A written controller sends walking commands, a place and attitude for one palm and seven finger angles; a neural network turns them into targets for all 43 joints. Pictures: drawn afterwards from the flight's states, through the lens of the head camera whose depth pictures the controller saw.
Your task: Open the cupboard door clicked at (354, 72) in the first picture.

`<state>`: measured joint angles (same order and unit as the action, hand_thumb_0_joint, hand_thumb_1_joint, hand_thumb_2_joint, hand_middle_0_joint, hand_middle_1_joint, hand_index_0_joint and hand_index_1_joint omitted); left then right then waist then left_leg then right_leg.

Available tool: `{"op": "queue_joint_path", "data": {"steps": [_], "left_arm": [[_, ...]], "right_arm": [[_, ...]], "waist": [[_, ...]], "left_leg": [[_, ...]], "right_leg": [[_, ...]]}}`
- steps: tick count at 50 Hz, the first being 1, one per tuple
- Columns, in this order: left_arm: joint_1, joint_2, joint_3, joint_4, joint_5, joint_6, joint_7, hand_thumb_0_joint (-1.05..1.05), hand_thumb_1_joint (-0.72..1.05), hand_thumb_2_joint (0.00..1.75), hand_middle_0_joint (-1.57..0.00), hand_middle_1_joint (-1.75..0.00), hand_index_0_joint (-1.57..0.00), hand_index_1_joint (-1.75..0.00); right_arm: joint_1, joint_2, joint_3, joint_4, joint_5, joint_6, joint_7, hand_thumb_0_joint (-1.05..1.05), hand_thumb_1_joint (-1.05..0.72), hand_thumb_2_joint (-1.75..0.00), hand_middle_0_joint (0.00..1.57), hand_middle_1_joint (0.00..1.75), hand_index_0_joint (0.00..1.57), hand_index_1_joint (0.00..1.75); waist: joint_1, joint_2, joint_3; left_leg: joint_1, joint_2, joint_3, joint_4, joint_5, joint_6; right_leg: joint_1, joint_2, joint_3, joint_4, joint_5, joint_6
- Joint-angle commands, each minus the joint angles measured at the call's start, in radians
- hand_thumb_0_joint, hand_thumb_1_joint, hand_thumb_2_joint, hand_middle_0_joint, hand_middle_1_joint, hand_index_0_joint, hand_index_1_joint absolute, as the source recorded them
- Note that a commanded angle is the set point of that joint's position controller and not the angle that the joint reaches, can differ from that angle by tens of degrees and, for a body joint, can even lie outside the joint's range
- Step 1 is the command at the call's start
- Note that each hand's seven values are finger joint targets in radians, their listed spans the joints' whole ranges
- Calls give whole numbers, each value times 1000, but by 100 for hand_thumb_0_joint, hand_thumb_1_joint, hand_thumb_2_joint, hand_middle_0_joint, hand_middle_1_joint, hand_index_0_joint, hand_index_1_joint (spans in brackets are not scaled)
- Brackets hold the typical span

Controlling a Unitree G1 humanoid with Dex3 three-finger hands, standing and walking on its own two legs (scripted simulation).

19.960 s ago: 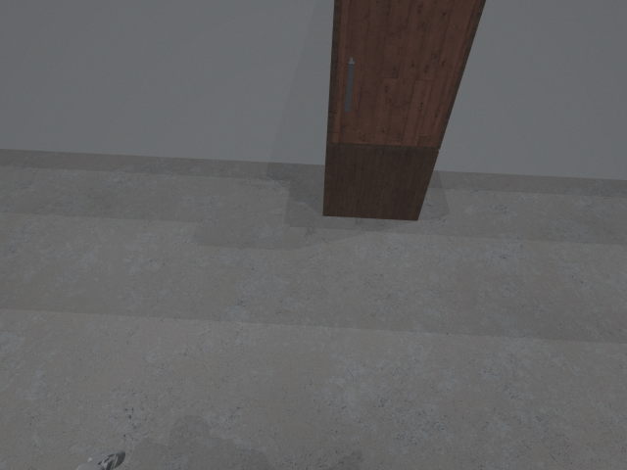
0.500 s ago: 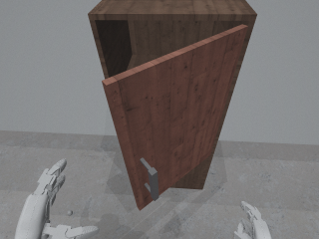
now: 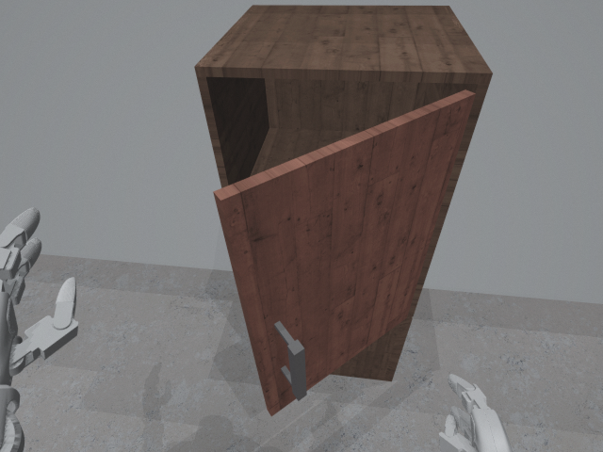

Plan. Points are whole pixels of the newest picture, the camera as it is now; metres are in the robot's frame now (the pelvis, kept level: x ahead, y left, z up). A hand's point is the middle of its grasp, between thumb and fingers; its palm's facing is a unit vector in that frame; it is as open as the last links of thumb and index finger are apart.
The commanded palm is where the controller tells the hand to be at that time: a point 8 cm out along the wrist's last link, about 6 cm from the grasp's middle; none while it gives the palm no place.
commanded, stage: draw the hand back to the body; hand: left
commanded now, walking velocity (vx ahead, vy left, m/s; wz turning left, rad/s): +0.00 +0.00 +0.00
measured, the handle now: (290, 362) +0.29 +0.07 -0.10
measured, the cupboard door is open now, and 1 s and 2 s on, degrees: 43 43 43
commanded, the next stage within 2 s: step back with the hand held close in 0.34 s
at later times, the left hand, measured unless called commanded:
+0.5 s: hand (72, 327) +0.18 +0.25 +0.17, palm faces +0.45 -0.80 -0.39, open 7.4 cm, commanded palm +0.13 +0.29 +0.18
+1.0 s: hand (27, 373) +0.13 +0.27 +0.16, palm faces +0.36 -0.79 -0.50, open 7.4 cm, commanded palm +0.08 +0.31 +0.18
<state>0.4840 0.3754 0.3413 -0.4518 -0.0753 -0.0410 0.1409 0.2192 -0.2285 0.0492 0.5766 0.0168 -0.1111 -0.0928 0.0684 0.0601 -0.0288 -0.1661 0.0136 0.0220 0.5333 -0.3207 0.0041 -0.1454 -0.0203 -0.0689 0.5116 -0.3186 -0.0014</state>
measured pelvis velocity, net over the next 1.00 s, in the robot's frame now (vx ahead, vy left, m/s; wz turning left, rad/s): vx -0.07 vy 0.02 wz -0.02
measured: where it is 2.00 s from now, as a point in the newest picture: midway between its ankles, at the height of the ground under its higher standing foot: outside the picture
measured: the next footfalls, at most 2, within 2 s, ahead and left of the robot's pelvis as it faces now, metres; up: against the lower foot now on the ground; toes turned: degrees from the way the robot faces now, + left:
right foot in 1.64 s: -0.30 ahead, -0.10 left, +0.00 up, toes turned +0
left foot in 1.80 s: -0.09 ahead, +0.07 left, +0.00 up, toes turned +3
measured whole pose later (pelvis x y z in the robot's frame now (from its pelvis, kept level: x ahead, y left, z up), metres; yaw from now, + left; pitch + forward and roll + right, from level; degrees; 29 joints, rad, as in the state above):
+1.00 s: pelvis -0.07 +0.02 +0.00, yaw -1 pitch -1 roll -1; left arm 0.56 0.42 0.41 -0.49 -0.05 -0.16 0.14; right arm 0.17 -0.22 0.00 0.55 0.01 0.00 -0.08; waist 0.00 0.01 0.05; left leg -0.29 0.01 0.05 0.49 -0.18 0.03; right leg -0.27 -0.02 -0.04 0.45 -0.16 0.02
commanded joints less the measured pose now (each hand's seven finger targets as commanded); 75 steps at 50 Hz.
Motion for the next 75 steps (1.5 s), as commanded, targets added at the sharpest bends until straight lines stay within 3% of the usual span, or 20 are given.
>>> {"op": "queue_joint_path", "data": {"steps": [1, 6, 8, 14, 22, 23, 24, 26, 28, 34, 38, 43, 55, 59, 63, 66, 69, 70, 73, 75], "left_arm": [[-55, 101, 75, -120, 1, -59, -4, 0, 90, 90, -20, -30, -20, -30], [-68, 137, 100, -149, 2, -71, -9, 0, 90, 90, -20, -30, -20, -30], [-94, 170, 119, -208, 7, -81, -3, 0, 90, 90, -20, -30, -20, -30], [-107, 165, 115, -203, 12, -86, 5, 0, 90, 90, -20, -30, -20, -30], [-87, 131, 97, -101, 9, -88, -12, 0, 90, 90, -20, -30, -20, -30], [-158, 166, 120, -151, 9, -98, -7, 0, 90, 90, -20, -30, -20, -30], [-232, 261, 220, -179, 20, -134, -4, 0, 90, 90, -20, -30, -20, -30], [-88, 175, 147, -90, 25, -131, -20, 0, 90, 90, -20, -30, -20, -30], [-66, 168, 137, -138, 29, -146, -19, 0, 90, 90, -20, -30, -20, -30], [60, 207, 186, -243, 22, -159, -1, 0, 90, 90, -20, -30, -20, -30], [90, 225, 216, -239, 17, -161, 10, 0, 90, 90, -20, -30, -20, -30], [91, 212, 203, -218, 19, -166, 17, 0, 90, 90, -20, -30, -20, -30], [24, 203, 221, -287, 67, -216, 22, 0, 90, 90, -20, -30, -20, -30], [31, 213, 237, -286, 65, -236, 21, 0, 90, 90, -20, -30, -20, -30], [-19, 212, 190, -302, 42, -242, 39, 0, 90, 90, -20, -30, -20, -30], [-47, 226, 194, -301, 38, -240, 47, 0, 90, 90, -20, -30, -20, -30], [-18, 220, 236, -304, 51, -246, 43, 0, 90, 90, -20, -30, -20, -30], [-21, 231, 257, -307, 60, -248, 39, 0, 90, 90, -20, -30, -20, -30], [40, 229, 266, -274, 49, -250, 29, 0, 90, 90, -20, -30, -20, -30], [99, 213, 252, -270, 33, -243, 26, 0, 90, 90, -20, -30, -20, -30]], "right_arm": [[-132, -96, -50, -138, -3, -51, 2, 0, -90, -90, 20, 30, 20, 30], [-150, -103, -62, -136, -10, -41, 4, 0, -90, -90, 20, 30, 20, 30], [-161, -99, -60, -137, -14, -48, 0, 0, -90, -90, 20, 30, 20, 30], [-165, -91, -56, -115, -14, -68, -7, 0, -90, -90, 20, 30, 20, 30], [-169, -100, -70, -99, -14, -61, -3, 0, -90, -90, 20, 30, 20, 30], [-172, -102, -69, -101, -13, -63, -3, 0, -90, -90, 20, 30, 20, 30], [-154, -121, -67, -129, -6, -37, 0, 0, -90, -90, 20, 30, 20, 30], [-165, -112, -74, -117, -14, -6, 6, 0, -90, -90, 20, 30, 20, 30], [-167, -118, -75, -128, -18, 9, 5, 0, -90, -90, 20, 30, 20, 30], [-156, -118, -93, -167, -15, 45, 3, 0, -90, -90, 20, 30, 20, 30], [-156, -109, -100, -175, -9, 62, -2, 0, -90, -90, 20, 30, 20, 30], [-158, -117, -104, -175, -6, 62, -6, 0, -90, -90, 20, 30, 20, 30], [-136, -142, -102, -196, -14, 6, 1, 0, -90, -90, 20, 30, 20, 30], [-111, -133, -109, -185, -18, -16, 6, 0, -90, -90, 20, 30, 20, 30], [-74, -109, -105, -122, -25, -14, 17, 0, -90, -90, 20, 30, 20, 30], [-94, -121, -101, -117, -20, -9, 9, 0, -90, -90, 20, 30, 20, 30], [-137, -144, -103, -142, -19, -21, -3, 0, -90, -90, 20, 30, 20, 30], [-142, -129, -109, -146, -24, -26, -2, 0, -90, -90, 20, 30, 20, 30], [-142, -115, -120, -138, -27, -43, 17, 0, -90, -90, 20, 30, 20, 30], [-144, -112, -120, -123, -29, -56, 32, 0, -90, -90, 20, 30, 20, 30]], "waist": [[-10, -18, 13], [0, -47, -38], [6, 21, -78], [-1, 54, -7], [0, -22, 30], [-3, -14, 4], [-49, -51, 91], [-55, -101, 71], [-56, -16, 26], [-50, 2, -154], [-53, -26, -141], [-57, -8, -89], [-57, 84, -6], [-70, -16, -4], [-91, -156, -16], [-96, -78, -2], [-67, 227, -34], [-56, 237, -54], [-54, 106, -76], [-55, 147, -66]], "left_leg": [[28, 10, -6, -111, 293, 15], [58, 4, 2, -126, 304, 25], [77, -1, 3, -130, 319, 23], [84, -5, 6, -145, 279, 17], [90, 0, 11, -168, 236, 23], [96, -1, 6, -173, 235, 23], [11, 15, -12, -135, 184, 35], [30, 10, -11, -108, 198, 33], [24, 15, -12, -125, 252, 26], [33, 38, -18, -125, 455, 20], [-18, 47, -20, -122, 438, 18], [-96, 57, -35, -151, 319, 25], [-582, 132, -145, -290, -354, 103], [-496, 62, -102, -124, -334, 83], [-90, -36, -21, 172, -87, 2], [-129, 0, -83, -13, -105, 18], [-577, 225, -347, -401, -455, 116], [-641, 282, -388, -446, -469, 153], [-482, 283, -325, -346, -259, 170], [-396, 251, -265, -355, -222, 151]], "right_leg": [[-6, 14, 12, -109, 276, -9], [41, 13, 23, -131, 308, -6], [69, 7, 29, -131, 324, -11], [36, 12, 31, -171, 282, -12], [23, 19, 33, -206, 222, -6], [36, 17, 37, -202, 224, -6], [-61, -27, 114, -255, 262, -1], [-75, -50, 116, -270, 284, -3], [-45, -51, 87, -232, 329, -3], [60, -25, 58, -119, 478, 7], [53, -25, 64, -98, 492, 10], [20, -15, 72, -95, 379, 14], [201, 54, 86, 103, 107, 29], [44, 6, 210, -31, 3, -1], [-385, -149, 300, -276, -183, -83], [-354, -57, 171, -189, -148, -21], [84, 116, 67, 287, -2, 34], [150, 134, 76, 447, -8, 33], [27, 123, 116, 487, -111, 18], [-20, 124, 74, 405, -172, 4]]}}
